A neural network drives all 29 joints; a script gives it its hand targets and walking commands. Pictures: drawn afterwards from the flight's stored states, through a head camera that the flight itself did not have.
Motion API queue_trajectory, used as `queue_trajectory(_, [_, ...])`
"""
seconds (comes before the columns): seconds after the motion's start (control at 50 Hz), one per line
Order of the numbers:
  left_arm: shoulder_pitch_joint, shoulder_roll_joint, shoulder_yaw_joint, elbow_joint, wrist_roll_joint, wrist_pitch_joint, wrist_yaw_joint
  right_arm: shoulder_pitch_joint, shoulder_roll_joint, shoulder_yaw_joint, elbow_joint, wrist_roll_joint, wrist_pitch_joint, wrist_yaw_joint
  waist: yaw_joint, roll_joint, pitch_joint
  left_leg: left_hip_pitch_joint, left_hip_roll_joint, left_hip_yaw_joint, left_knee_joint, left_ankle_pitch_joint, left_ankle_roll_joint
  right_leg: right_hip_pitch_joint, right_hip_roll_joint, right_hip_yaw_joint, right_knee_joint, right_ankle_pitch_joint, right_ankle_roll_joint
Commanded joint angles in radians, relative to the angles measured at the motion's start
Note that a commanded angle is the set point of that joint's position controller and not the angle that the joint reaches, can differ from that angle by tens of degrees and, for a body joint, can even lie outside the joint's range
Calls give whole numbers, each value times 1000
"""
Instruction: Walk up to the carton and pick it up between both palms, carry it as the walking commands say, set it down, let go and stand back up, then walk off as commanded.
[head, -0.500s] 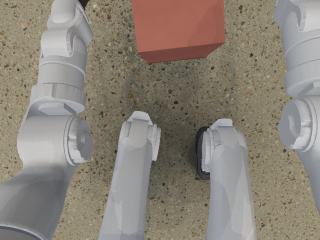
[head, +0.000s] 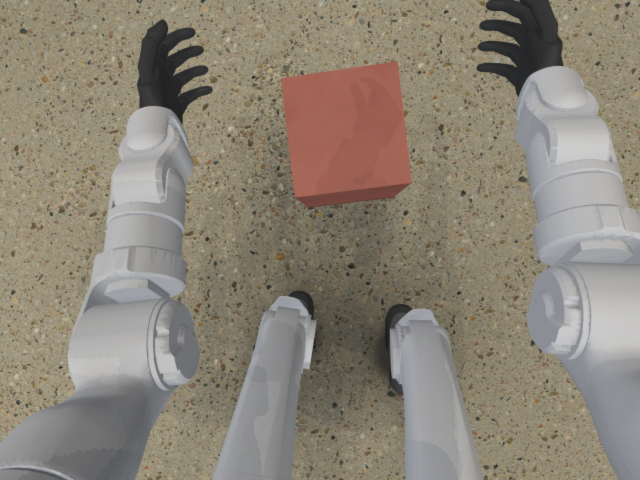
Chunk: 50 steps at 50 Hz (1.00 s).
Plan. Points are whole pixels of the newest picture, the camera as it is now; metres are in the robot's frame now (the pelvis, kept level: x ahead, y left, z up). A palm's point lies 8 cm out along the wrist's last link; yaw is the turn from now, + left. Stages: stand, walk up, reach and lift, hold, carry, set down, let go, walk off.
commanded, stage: set down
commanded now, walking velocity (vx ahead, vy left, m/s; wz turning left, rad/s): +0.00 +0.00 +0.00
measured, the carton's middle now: (345, 147) +0.54 +0.03 -0.47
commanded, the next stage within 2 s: let go in 0.26 s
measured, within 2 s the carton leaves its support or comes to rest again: neither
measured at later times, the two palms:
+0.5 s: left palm (138, 132) +0.44 +0.22 -0.04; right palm (580, 92) +0.49 -0.17 -0.03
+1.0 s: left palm (4, 351) +0.27 +0.23 +0.08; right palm out of the picture +0.32 -0.21 +0.08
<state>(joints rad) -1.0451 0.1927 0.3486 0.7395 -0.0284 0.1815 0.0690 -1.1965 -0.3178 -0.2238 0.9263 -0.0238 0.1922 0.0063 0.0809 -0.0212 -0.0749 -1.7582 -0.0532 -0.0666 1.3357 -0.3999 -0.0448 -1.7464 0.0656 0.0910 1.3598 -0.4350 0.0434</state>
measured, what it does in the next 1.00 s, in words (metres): rises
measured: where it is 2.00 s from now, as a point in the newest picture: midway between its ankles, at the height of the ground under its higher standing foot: (346, 356)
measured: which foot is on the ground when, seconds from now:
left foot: down 0.00-1.00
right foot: down 0.00-1.00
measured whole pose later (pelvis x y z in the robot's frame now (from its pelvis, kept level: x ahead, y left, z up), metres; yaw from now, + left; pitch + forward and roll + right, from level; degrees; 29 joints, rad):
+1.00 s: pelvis +0.07 +0.00 +0.16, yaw +0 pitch +16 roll +0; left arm 0.06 0.17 0.07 0.50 0.01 0.00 -0.06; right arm -0.04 -0.16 -0.12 0.58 -0.05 0.00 0.02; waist 0.05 0.00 -0.04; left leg -0.59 -0.03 -0.08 0.57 -0.25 -0.01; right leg -0.58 0.02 0.09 0.58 -0.28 0.02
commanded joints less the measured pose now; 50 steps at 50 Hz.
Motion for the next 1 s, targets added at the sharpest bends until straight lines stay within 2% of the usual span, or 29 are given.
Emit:
queue_trajectory(0.0, [-192,82,-8,-151,0,-29,-12,-253,-113,-48,-182,-13,-40,11,-16,-79,-1079,659,-25,130,-167,513,-25,658,40,-124,-192,468,-3])
queue_trajectory(0.02, [-152,88,1,-123,24,-31,-8,-249,-91,-41,-148,5,-39,19,29,-31,-1050,704,-26,141,-217,477,-32,674,40,-123,-214,426,3])
queue_trajectory(0.06, [-149,129,38,-133,21,-35,-9,-252,-90,-26,-189,-11,-37,13,42,-130,-1121,656,-28,147,-245,496,-25,846,31,-107,-244,504,4])
queue_trajectory(0.18, [-127,43,53,-102,89,-57,-28,-188,-31,-72,-81,-52,-51,36,41,-30,-865,748,-11,133,-367,434,-21,742,20,-99,-378,403,-4])
queue_trajectory(0.2, [-157,14,42,-89,93,-69,-32,-164,-31,-70,-26,-71,-65,34,6,-45,-826,711,-14,137,-357,441,-30,710,20,-106,-380,408,-6])
queue_trajectory(0.22, [-113,16,65,-17,113,-66,-36,-163,-24,-73,-14,-75,-65,38,34,-52,-798,663,-7,146,-369,394,-32,754,15,-91,-392,389,-8])
queue_trajectory(0.24, [-155,9,51,-70,127,-72,-31,-199,-27,-90,-46,-88,-73,39,40,-63,-821,693,-18,132,-390,443,-39,749,27,-102,-380,426,-2])
queue_trajectory(0.26, [-181,-35,21,-97,118,-72,-38,-160,-30,-122,-72,-117,-80,41,-43,15,-797,763,-14,125,-387,435,-46,670,24,-120,-411,404,-13])
queue_trajectory(0.28, [-160,-4,67,-56,139,-64,-40,-190,-6,-99,-89,-110,-72,31,26,-47,-843,764,-15,142,-385,408,-39,760,20,-107,-428,363,-4])
queue_trajectory(0.3, [-120,34,85,-53,159,-73,-32,-158,-36,-143,-90,-154,-74,17,-6,-49,-817,756,-23,134,-397,450,-41,746,22,-101,-433,421,-2])
queue_trajectory(0.32, [-104,39,85,-72,170,-65,-32,-145,-61,-146,-83,-147,-63,12,26,-22,-910,823,-20,139,-405,470,-46,814,21,-97,-430,438,-1])
queue_trajectory(0.36, [-14,65,90,-84,200,-63,-43,-54,-34,-165,-131,-188,-58,-15,16,-69,-963,840,-35,154,-416,442,-46,919,21,-103,-454,432,15])
queue_trajectory(0.38, [77,21,72,-60,203,-67,-56,39,-2,-161,-133,-195,-68,-22,-6,-26,-957,915,-34,144,-430,531,-40,912,23,-107,-472,512,12])
queue_trajectory(0.46, [272,100,7,-316,216,-85,-88,322,52,-90,-321,-157,-77,-54,12,21,-1123,1218,-26,104,-461,737,-13,982,36,-98,-505,610,21])
queue_trajectory(0.48, [254,131,-22,-342,204,-96,-88,270,76,-68,-382,-133,-82,-53,27,15,-1065,1158,-23,98,-474,741,-3,990,39,-93,-500,636,15])
queue_trajectory(0.5, [268,112,-46,-410,163,-90,-102,264,31,-64,-512,-141,-92,-64,-16,17,-1105,1177,-21,97,-458,715,-5,1016,27,-82,-516,633,3])
queue_trajectory(0.54, [323,119,-86,-435,126,-88,-120,310,67,-2,-578,-69,-89,-58,6,37,-1040,1218,-13,92,-496,718,8,1028,24,-85,-535,621,1])
queue_trajectory(0.56, [468,81,-130,-377,88,-80,-133,432,42,4,-559,-115,-82,-52,-37,-37,-1082,1263,-14,89,-509,653,-2,1116,25,-99,-564,559,9])
queue_trajectory(0.58, [482,114,-99,-322,85,-76,-137,423,42,15,-542,-83,-80,-50,-4,-50,-956,1208,-13,94,-523,641,12,1078,21,-96,-568,554,10])
queue_trajectory(0.62, [511,86,-125,-335,78,-101,-154,511,77,25,-457,-74,-93,-32,1,38,-782,1167,-6,88,-575,550,4,1053,4,-81,-611,467,-1])
queue_trajectory(0.64, [558,71,-144,-291,68,-104,-154,603,76,23,-399,-71,-98,-26,-24,37,-752,1207,0,76,-579,637,-2,1030,5,-87,-623,508,-7])
queue_trajectory(0.66, [616,100,-139,-330,83,-120,-153,642,119,50,-483,-62,-113,-23,3,29,-779,1291,8,63,-599,605,10,1055,15,-95,-637,455,1])
queue_trajectory(0.72, [747,49,-186,-249,38,-140,-160,762,82,42,-393,-72,-143,-8,-43,-13,-549,1279,21,54,-656,514,0,1052,3,-91,-696,381,-9])
queue_trajectory(0.78, [821,27,-229,-188,36,-158,-149,809,110,60,-321,-46,-163,1,-28,21,-324,1224,24,56,-744,326,-3,1077,-21,-84,-752,246,-19])
queue_trajectory(0.84, [932,58,-226,-299,45,-190,-138,993,86,49,-393,-59,-199,7,-63,-13,-415,1377,17,56,-755,448,4,1206,-5,-83,-794,367,-19])
queue_trajectory(0.88, [1012,88,-232,-315,43,-205,-133,1042,48,46,-420,-45,-212,12,-49,7,-410,1449,24,49,-774,513,4,1258,3,-92,-797,404,-18])
queue_trajectory(0.9, [1092,82,-249,-347,44,-205,-126,1124,59,83,-448,-25,-217,17,-26,89,-387,1509,19,55,-784,551,-2,1293,-6,-86,-812,430,-27])
queue_trajectory(0.96, [1102,74,-263,-363,15,-208,-130,1129,32,76,-495,-31,-224,18,-65,-25,-239,1476,16,61,-818,468,7,1352,-13,-82,-862,406,-21])
queue_trajectory(0.98, [1120,83,-279,-369,17,-201,-129,1162,56,104,-493,-4,-218,21,-50,17,-200,1503,14,63,-845,410,8,1385,-13,-89,-882,351,-22])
